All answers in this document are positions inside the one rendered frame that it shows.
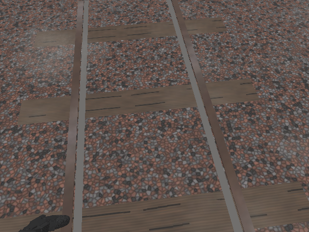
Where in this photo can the robot left hand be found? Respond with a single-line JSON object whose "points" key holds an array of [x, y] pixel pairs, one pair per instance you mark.
{"points": [[46, 224]]}

